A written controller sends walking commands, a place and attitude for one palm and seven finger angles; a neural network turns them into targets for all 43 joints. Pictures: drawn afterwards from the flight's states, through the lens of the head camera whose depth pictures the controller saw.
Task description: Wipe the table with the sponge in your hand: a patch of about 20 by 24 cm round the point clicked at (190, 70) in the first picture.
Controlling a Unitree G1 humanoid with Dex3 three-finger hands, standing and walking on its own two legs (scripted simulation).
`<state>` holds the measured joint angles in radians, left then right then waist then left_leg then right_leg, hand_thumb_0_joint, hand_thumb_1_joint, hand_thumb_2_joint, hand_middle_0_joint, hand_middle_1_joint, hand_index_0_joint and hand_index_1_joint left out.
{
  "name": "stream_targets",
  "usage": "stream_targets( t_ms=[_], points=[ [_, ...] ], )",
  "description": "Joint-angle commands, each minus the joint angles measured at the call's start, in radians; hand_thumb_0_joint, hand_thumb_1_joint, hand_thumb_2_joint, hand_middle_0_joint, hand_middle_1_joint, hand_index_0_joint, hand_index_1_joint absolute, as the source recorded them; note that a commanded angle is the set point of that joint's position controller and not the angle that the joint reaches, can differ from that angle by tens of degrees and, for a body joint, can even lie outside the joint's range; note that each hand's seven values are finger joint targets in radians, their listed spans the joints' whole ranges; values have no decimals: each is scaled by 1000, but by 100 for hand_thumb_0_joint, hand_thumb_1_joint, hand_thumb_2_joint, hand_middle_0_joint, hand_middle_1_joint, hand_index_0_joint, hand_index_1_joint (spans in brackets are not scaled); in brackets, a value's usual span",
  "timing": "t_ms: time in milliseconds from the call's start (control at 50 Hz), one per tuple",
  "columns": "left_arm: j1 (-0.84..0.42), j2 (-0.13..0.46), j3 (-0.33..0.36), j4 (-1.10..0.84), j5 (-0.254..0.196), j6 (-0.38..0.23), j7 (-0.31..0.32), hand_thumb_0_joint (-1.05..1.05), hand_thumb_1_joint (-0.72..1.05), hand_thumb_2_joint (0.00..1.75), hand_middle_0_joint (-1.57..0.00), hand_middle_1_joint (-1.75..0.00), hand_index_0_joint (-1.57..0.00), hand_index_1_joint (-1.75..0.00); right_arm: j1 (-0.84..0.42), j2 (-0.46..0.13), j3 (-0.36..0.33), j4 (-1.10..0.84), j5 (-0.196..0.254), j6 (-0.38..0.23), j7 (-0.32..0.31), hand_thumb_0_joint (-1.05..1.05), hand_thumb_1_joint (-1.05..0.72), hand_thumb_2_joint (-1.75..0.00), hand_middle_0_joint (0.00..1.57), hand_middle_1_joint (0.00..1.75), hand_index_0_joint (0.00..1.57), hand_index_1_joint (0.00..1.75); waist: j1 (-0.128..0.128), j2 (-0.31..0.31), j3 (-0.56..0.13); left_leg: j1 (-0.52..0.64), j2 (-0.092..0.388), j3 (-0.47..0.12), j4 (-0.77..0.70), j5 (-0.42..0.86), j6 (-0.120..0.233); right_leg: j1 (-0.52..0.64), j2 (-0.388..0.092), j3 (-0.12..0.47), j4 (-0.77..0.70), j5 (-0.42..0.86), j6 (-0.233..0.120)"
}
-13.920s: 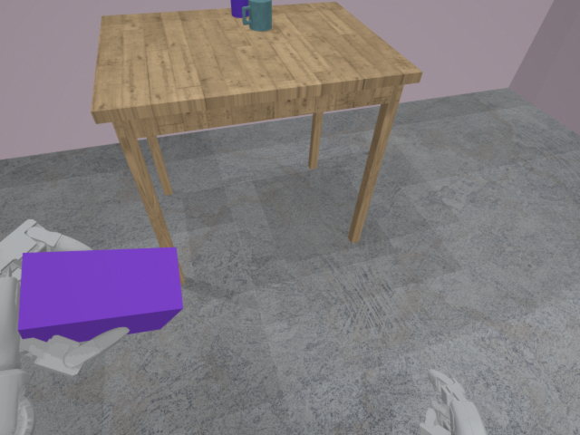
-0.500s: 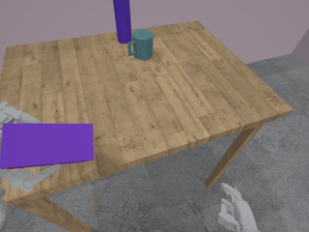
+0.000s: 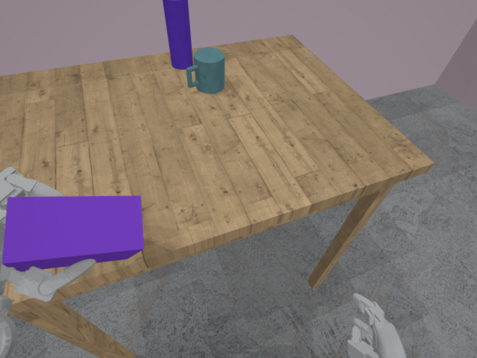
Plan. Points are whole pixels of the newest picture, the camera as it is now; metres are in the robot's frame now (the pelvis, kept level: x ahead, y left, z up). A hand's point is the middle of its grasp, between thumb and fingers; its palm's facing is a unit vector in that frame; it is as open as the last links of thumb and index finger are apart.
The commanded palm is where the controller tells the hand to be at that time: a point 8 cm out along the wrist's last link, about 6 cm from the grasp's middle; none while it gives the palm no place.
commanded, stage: look again from close up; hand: left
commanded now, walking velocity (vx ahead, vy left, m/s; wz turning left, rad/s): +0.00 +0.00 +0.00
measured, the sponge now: (98, 232) +0.24 +0.20 +0.14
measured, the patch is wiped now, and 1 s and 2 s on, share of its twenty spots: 0.00 0.00 0.00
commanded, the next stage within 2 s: turn the palm down, sponge in hand in 0.28 s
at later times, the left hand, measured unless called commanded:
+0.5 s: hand (27, 184) +0.27 +0.28 +0.20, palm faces +0.44 -0.79 -0.43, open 10.5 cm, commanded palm +0.18 +0.28 +0.19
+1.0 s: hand (60, 214) +0.24 +0.24 +0.17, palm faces +0.35 -0.59 -0.73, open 10.5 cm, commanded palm +0.20 +0.26 +0.22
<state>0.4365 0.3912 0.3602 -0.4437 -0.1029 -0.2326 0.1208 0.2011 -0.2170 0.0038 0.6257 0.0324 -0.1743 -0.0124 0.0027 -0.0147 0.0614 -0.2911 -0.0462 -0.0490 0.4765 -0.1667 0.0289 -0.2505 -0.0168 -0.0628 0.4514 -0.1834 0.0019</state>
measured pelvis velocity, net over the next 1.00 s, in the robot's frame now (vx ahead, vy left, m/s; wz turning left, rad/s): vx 0.03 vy -0.04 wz -0.01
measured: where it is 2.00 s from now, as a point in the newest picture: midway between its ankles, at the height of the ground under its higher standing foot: outside the picture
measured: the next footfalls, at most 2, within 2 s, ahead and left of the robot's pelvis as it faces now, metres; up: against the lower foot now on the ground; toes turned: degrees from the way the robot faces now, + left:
none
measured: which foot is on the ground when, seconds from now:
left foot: down 0.00-1.00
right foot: down 0.00-1.00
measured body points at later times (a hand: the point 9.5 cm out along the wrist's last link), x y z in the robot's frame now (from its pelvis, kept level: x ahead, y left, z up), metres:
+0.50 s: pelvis +0.01 +0.00 +0.00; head +0.02 +0.01 +0.45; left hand +0.24 +0.32 +0.22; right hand +0.20 -0.21 -0.07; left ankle +0.05 +0.10 -0.74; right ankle +0.04 -0.12 -0.74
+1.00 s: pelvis +0.03 -0.04 -0.01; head +0.02 -0.09 +0.44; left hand +0.22 +0.27 +0.21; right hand +0.25 -0.26 -0.09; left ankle +0.05 +0.09 -0.74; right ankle +0.04 -0.12 -0.74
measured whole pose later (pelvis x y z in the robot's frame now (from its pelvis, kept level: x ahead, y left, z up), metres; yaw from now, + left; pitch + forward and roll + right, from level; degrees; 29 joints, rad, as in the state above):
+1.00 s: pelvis +0.03 -0.04 -0.01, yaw -1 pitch -2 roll +1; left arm 0.32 0.54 0.34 -0.42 0.14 0.21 0.01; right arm 0.13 -0.27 0.04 0.62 0.02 -0.05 -0.10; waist 0.11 0.10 -0.02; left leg -0.26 0.00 -0.05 0.56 -0.27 -0.02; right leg -0.24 0.03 -0.06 0.57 -0.30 -0.06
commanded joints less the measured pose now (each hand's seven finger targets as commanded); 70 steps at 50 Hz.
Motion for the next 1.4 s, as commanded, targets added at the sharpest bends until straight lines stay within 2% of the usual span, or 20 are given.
stream_targets(
  t_ms=[0, 340, 360, 380, 400, 420, 460, 500, 560, 620, 660, 700, 760, 900, 1060, 1100, 1160, 1260, 1300, 1380],
  points=[
    [-62, 155, 95, -207, -7, -55, 20, 0, 10, 130, -120, -160, -120, -160, -103, -124, -43, -171, 5, -58, -14, 0, -90, -90, 20, 30, 20, 30, 14, 46, -144, 34, 109, -104, -108, -94, -9, 52, -101, 95, -89, -39, -24],
    [-79, 123, 75, -210, 14, -13, 21, 0, 10, 130, -120, -160, -120, -160, -120, -118, -31, -195, -3, -24, -26, 0, -90, -90, 20, 30, 20, 30, 10, 46, -149, 70, 121, -88, -122, -62, -5, 84, -87, 100, -108, 8, -24],
    [-967, 920, 288, -607, 72, -191, 39, 0, 10, 130, -120, -160, -120, -160, 79, -144, 185, -320, 71, 24, -108, 0, -90, -90, 20, 30, 20, 30, -48, 231, -133, -170, 66, -68, -98, -303, 23, 167, 27, 117, -48, -160, 64],
    [-569, 376, 268, 70, 151, 17, -14, 0, 10, 130, -120, -160, -120, -160, -68, -78, -23, -172, -82, -5, -68, 0, -90, -90, 20, 30, 20, 30, 101, 166, -315, 101, 57, 44, -87, 32, -30, 144, 35, 22, 8, -55, -44],
    [-479, 266, 121, 56, 115, 58, -29, 0, 10, 130, -120, -160, -120, -160, -102, -117, -9, -182, -76, -29, 0, 0, -90, -90, 20, 30, 20, 30, 19, 126, -178, 97, 50, -1, -109, 107, -68, 40, 72, -36, -11, 6, -51],
    [-449, 273, 156, -64, 99, 69, -22, 0, 10, 130, -120, -160, -120, -160, -102, -173, -30, -171, -78, -24, 8, 0, -90, -90, 20, 30, 20, 30, 35, 154, -282, 192, 71, 0, -85, 127, -78, 27, 77, -28, 35, 42, -50],
    [-249, 120, 83, 43, -2, 174, -83, 0, 10, 130, -120, -160, -120, -160, -165, -153, -18, -174, -26, -24, 2, 0, -90, -90, 20, 30, 20, 30, 84, 222, -263, 195, 66, 8, -96, 30, -85, 48, 56, -17, 19, 28, -53],
    [-169, 165, 57, -104, -1, 246, -130, 0, 10, 130, -120, -160, -120, -160, -194, -163, -7, -187, -16, -25, 8, 0, -90, -90, 20, 30, 20, 30, 110, 191, -221, 134, 57, 19, -102, -28, -53, 57, 39, -29, 19, 32, -48],
    [-117, 260, 78, -188, 115, 306, -126, 0, 10, 130, -120, -160, -120, -160, -243, -164, 13, -230, -5, 4, 17, 0, -90, -90, 20, 30, 20, 30, 89, 74, -113, 49, 57, 28, -101, -83, -19, 12, 46, -29, 26, -32, -37],
    [-100, 301, 155, -320, 143, 249, -85, 0, 10, 130, -120, -160, -120, -160, -236, -149, 1, -247, -38, 17, 3, 0, -90, -90, 20, 30, 20, 30, 81, -4, -138, 40, 59, 22, -67, -74, -13, -15, 46, -27, 37, -66, -23],
    [-169, 399, 257, -414, 129, 190, -39, 0, 10, 130, -120, -160, -120, -160, -246, -145, -1, -244, -30, 21, -17, 0, -90, -90, 20, 30, 20, 30, 96, 48, -208, 61, 53, 26, -49, -106, -14, -14, 57, -10, 42, -106, -23],
    [-123, 308, 211, -360, 125, 137, 5, 0, 10, 130, -120, -160, -120, -160, -198, -114, -8, -209, -42, 11, -29, 0, -90, -90, 20, 30, 20, 30, 96, 105, -210, 76, 52, 32, -21, -43, -27, -12, 54, -9, 41, -71, -29],
    [-150, 335, 209, -294, 172, 156, 45, 0, 10, 130, -120, -160, -120, -160, -170, -132, -16, -173, -36, 21, -37, 0, -90, -90, 20, 30, 20, 30, 77, 203, -204, 67, 42, 47, 17, -18, -24, -36, 38, 12, 32, -46, -29],
    [-268, 362, 53, -165, 237, 403, -83, 0, 10, 130, -120, -160, -120, -160, -209, -149, 0, -184, -7, 71, -99, 0, -90, -90, 20, 30, 20, 30, 68, 45, -153, 62, 29, 69, 22, -13, 9, -1, 3, 59, -28, -26, 1],
    [-174, 522, 219, -314, 308, 317, -88, 0, 10, 130, -120, -160, -120, -160, -220, -126, -2, -212, -10, 29, -109, 0, -90, -90, 20, 30, 20, 30, 128, 55, -245, 110, 28, 72, 66, 135, 4, 65, 0, 96, -2, 137, 0],
    [-136, 484, 230, -283, 305, 315, -53, 0, 10, 130, -120, -160, -120, -160, -184, -118, -8, -199, -16, 34, -103, 0, -90, -90, 20, 30, 20, 30, 128, 62, -240, 89, 37, 71, 71, 155, -3, 84, -13, 87, 11, 197, 4],
    [-121, 472, 221, -200, 306, 390, -22, 0, 10, 130, -120, -160, -120, -160, -206, -133, -15, -186, 6, 59, -92, 0, -90, -90, 20, 30, 20, 30, 126, 108, -190, 61, 38, 81, 73, 130, -15, 84, -23, 122, -7, 198, 7],
    [-224, 494, 132, -142, 365, 539, -47, 0, 10, 130, -120, -160, -120, -160, -253, -160, -14, -201, 26, 85, -107, 0, -90, -90, 20, 30, 20, 30, 108, 24, -135, 42, 43, 80, 56, 64, -6, 51, -21, 132, -26, 88, 20],
    [-283, 507, 96, -156, 401, 556, -78, 0, 10, 130, -120, -160, -120, -160, -249, -162, -7, -210, 23, 81, -120, 0, -90, -90, 20, 30, 20, 30, 102, -25, -163, 46, 42, 73, 56, 53, 5, 57, -30, 136, -22, 77, 30],
    [-438, 519, 30, -258, 477, 522, -116, 0, 10, 130, -120, -160, -120, -160, -301, -148, 9, -229, 23, 46, -133, 0, -90, -90, 20, 30, 20, 30, 99, 39, -210, 103, 31, 65, 50, 44, 8, 33, -21, 136, -44, -25, 14]
  ],
)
